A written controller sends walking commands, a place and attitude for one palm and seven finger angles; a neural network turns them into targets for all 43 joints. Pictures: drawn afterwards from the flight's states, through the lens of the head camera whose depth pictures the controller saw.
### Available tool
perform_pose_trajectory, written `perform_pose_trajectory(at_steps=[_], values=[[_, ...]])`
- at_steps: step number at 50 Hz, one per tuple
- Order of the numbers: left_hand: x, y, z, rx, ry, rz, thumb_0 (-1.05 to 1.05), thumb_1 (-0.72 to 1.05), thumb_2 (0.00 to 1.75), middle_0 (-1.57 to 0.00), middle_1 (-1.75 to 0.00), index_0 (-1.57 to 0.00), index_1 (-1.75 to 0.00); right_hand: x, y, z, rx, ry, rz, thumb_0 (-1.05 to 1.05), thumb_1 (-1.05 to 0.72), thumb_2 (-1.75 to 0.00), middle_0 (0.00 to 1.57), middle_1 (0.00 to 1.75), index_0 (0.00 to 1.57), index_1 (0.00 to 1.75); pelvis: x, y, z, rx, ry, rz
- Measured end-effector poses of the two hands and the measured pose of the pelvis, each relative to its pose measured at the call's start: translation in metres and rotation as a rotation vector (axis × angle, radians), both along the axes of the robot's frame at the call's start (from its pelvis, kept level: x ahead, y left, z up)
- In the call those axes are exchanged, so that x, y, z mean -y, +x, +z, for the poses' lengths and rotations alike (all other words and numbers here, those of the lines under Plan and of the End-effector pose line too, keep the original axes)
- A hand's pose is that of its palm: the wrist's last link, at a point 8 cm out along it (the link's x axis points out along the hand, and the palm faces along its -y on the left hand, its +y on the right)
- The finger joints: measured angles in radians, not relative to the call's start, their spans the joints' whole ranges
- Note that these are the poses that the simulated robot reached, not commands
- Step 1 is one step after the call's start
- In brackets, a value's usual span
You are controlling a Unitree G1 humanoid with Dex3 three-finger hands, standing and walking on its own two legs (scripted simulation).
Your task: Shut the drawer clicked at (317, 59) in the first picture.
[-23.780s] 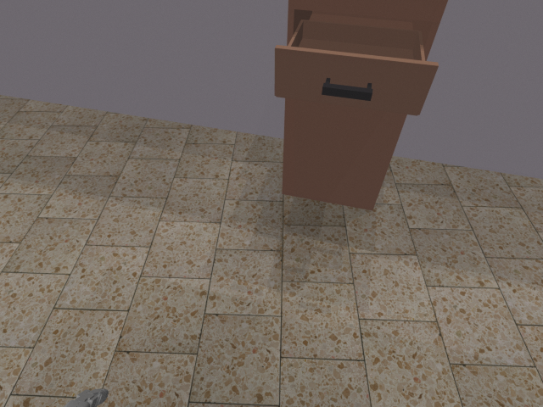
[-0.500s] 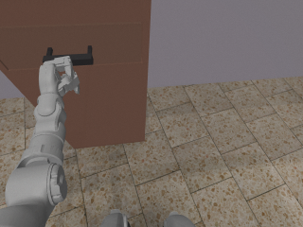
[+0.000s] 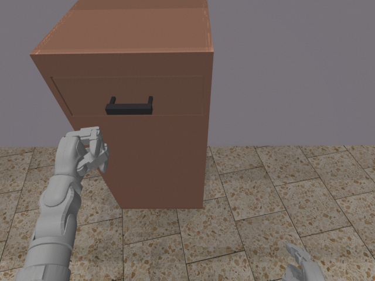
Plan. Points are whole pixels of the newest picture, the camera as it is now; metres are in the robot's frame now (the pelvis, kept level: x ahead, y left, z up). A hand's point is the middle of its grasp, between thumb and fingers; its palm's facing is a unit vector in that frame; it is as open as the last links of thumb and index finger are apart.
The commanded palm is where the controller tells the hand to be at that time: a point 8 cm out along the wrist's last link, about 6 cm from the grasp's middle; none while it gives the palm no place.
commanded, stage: draw the hand back to the body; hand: left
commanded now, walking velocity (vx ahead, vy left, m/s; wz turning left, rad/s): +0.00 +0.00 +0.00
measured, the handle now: (130, 104) +0.57 +0.19 +0.05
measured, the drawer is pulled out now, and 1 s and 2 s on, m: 0.00 0.00 0.00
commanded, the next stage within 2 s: step back with the hand held close in 0.88 s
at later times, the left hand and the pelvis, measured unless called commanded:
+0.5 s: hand (56, 189) +0.24 +0.22 +0.16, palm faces +0.29 -0.90 -0.34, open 3.3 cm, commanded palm +0.18 +0.27 +0.18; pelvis +0.00 +0.00 +0.03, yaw -1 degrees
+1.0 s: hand (21, 215) +0.19 +0.24 +0.18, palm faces +0.37 -0.84 -0.39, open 3.3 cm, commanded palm +0.14 +0.28 +0.20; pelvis +0.00 +0.00 +0.03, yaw -1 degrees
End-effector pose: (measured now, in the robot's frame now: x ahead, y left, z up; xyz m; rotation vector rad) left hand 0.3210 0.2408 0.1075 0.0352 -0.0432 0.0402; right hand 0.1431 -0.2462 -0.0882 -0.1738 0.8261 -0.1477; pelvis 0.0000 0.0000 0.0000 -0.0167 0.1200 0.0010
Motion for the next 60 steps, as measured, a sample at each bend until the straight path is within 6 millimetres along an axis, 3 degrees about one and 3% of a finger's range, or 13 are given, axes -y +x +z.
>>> perform_pose_trajectory(at_steps=[11,38,49,53,56,60], values=[[-0.010,-0.060,0.029,-0.032,0.233,0.174,0.02,0.89,0.90,-1.41,-1.60,-1.41,-1.60,-0.016,0.025,0.025,0.082,0.007,0.035,0.01,-0.90,-0.90,0.20,0.30,0.20,0.30,0.001,-0.002,0.019,0.116,0.015,-0.020],[-0.030,-0.174,0.097,0.091,0.430,0.313,0.02,0.89,0.90,-1.41,-1.60,-1.41,-1.60,-0.022,0.037,0.035,0.144,0.006,0.079,0.01,-0.90,-0.90,0.20,0.30,0.20,0.30,0.000,0.005,0.027,0.194,0.010,-0.022],[-0.034,-0.175,0.089,0.084,0.394,0.334,0.02,0.89,0.90,-1.41,-1.60,-1.41,-1.60,-0.029,0.037,0.037,0.155,-0.006,0.097,0.01,-0.90,-0.90,0.20,0.30,0.20,0.30,-0.002,0.001,0.027,0.200,0.010,-0.016],[-0.036,-0.171,0.096,0.118,0.421,0.318,0.02,0.89,0.90,-1.41,-1.60,-1.41,-1.60,-0.031,0.035,0.038,0.153,-0.005,0.096,0.01,-0.90,-0.90,0.20,0.30,0.20,0.30,-0.003,0.000,0.026,0.192,0.005,-0.018],[-0.042,-0.166,0.104,0.151,0.469,0.305,0.02,0.89,0.90,-1.41,-1.60,-1.41,-1.60,-0.030,0.031,0.038,0.129,-0.006,0.079,0.01,-0.90,-0.90,0.20,0.30,0.20,0.30,-0.005,-0.002,0.026,0.163,0.000,-0.027],[-0.042,-0.161,0.097,0.111,0.486,0.249,0.02,0.89,0.90,-1.41,-1.60,-1.41,-1.60,-0.024,0.020,0.038,0.096,-0.019,0.029,0.01,-0.90,-0.90,0.20,0.30,0.20,0.30,-0.012,-0.006,0.027,0.132,0.002,-0.044]])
